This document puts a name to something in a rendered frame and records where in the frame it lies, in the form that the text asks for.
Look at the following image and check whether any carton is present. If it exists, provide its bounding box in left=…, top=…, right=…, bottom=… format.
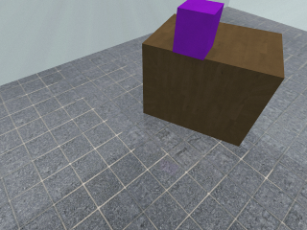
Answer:
left=173, top=0, right=224, bottom=60

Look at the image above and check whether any pedestal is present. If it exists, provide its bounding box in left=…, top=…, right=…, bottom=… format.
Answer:
left=142, top=13, right=285, bottom=147

